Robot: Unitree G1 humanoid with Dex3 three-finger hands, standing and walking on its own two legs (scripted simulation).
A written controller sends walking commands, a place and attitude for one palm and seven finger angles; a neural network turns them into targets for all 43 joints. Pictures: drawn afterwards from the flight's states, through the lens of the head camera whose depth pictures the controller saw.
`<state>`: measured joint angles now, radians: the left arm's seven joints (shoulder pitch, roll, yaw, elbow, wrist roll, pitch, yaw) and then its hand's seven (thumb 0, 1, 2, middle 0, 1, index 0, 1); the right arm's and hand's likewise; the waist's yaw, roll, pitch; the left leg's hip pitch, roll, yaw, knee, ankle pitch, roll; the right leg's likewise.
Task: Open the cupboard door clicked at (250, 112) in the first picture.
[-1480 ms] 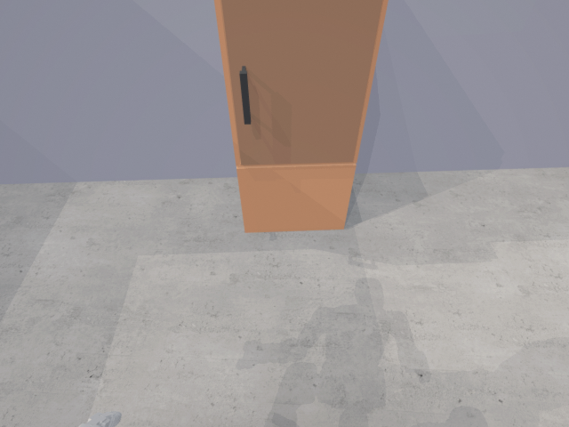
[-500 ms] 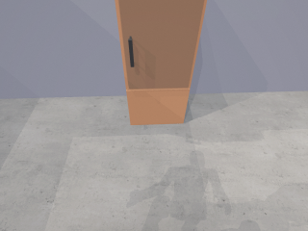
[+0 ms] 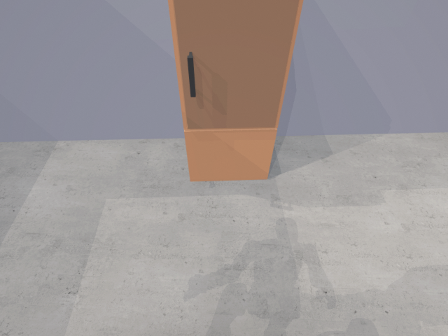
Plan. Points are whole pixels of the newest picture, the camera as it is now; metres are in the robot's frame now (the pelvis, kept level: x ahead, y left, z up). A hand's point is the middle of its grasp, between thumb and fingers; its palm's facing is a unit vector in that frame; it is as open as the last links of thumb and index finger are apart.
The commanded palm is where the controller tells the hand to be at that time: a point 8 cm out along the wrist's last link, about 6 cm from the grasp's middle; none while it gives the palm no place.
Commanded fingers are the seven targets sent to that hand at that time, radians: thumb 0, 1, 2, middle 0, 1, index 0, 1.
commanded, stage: walk to a spot facing it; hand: left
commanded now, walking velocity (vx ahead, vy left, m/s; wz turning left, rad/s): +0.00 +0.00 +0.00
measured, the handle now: (191, 74) +1.04 +0.19 -0.06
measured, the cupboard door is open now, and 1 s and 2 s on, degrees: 0 0 0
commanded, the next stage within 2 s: turn to face it in 0.60 s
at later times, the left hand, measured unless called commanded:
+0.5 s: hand out of the picture +0.10 +0.14 -0.18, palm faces -0.12 -0.96 -0.24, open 7.4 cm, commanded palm none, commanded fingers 0.00 0.90 0.90 -0.20 -0.30 -0.20 -0.30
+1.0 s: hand (180, 295) +0.26 +0.12 -0.21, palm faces -0.15 -0.97 -0.17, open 7.4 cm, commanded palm none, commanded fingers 0.00 0.90 0.90 -0.20 -0.30 -0.20 -0.30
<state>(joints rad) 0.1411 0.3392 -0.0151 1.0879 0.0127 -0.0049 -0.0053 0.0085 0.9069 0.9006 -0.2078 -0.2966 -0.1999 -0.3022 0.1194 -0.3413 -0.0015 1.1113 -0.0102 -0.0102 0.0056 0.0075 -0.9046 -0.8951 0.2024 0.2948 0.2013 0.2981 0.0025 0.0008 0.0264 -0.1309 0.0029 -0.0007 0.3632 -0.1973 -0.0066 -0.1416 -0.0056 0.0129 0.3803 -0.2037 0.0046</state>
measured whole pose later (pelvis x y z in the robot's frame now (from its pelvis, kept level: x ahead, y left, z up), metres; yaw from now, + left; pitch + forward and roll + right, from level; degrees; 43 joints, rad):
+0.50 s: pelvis +0.06 -0.05 -0.03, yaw -11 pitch -2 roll +1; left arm 0.33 0.19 0.04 1.01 0.02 -0.03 -0.03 0.01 0.91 0.90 -0.21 -0.30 -0.20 -0.30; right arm 0.29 -0.24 -0.04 1.09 -0.02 0.01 0.01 0.01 -0.91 -0.90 0.20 0.29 0.20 0.30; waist 0.03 0.05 0.05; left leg -0.29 0.11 0.08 0.99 -0.48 -0.03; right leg -0.29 0.01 -0.09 0.68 -0.35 -0.07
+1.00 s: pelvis +0.24 -0.05 -0.03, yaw -13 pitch -2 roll -1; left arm 0.36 0.16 0.03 1.07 0.01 -0.02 0.04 0.01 0.91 0.90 -0.21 -0.30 -0.20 -0.30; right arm 0.17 -0.13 -0.02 1.00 -0.01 -0.02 0.00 0.00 -0.91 -0.90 0.20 0.29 0.20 0.30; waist 0.02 -0.03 0.05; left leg -0.41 -0.02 0.12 0.65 -0.22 0.11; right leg -0.17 0.01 -0.02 0.98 -0.54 0.01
